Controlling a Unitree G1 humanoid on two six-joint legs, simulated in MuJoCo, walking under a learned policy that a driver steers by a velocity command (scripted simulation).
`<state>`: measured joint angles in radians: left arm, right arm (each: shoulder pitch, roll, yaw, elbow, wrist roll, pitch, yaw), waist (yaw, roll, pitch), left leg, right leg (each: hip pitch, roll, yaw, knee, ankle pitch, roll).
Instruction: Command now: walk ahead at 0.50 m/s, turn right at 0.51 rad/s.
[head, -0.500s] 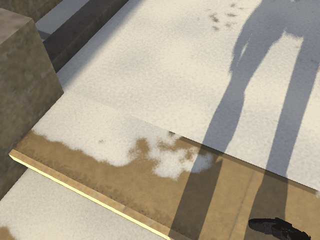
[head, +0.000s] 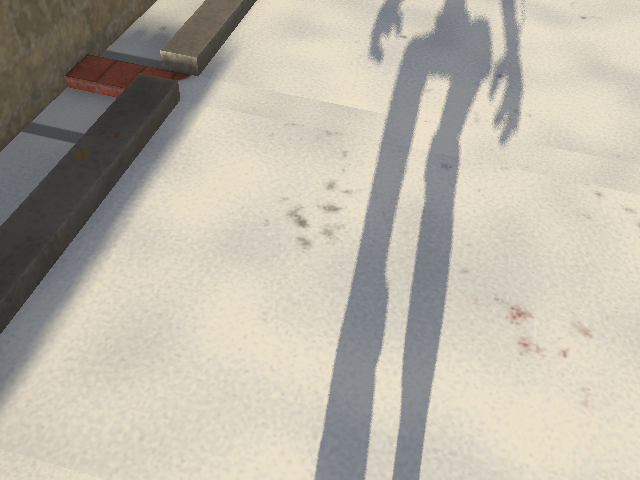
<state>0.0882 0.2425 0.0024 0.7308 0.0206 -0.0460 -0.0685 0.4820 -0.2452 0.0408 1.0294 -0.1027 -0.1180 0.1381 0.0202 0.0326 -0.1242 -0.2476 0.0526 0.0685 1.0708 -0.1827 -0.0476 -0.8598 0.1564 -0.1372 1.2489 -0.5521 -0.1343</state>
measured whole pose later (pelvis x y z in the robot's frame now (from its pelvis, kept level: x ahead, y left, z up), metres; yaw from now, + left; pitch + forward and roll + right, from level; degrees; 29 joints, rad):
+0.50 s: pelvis +0.30 +0.06 +0.12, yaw -19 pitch +4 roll +0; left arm 0.20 0.27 0.05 0.87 0.06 -0.10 -0.08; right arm 0.33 -0.19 0.02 0.90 -0.04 -0.10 -0.03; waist -0.03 -0.04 -0.14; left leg -0.27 0.03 0.11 0.49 -0.29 0.01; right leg -0.78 -0.02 0.03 1.40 -0.18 -0.02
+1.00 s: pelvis +0.52 -0.06 +0.12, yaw -36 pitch +3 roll -1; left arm 0.16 0.23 0.06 0.80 0.00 -0.02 -0.01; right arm 0.21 -0.27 -0.05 0.83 0.01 -0.10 -0.04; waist -0.02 0.01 0.02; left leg -0.60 0.10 -0.05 1.28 -0.41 -0.06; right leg -0.40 0.09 -0.02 0.45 -0.10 -0.10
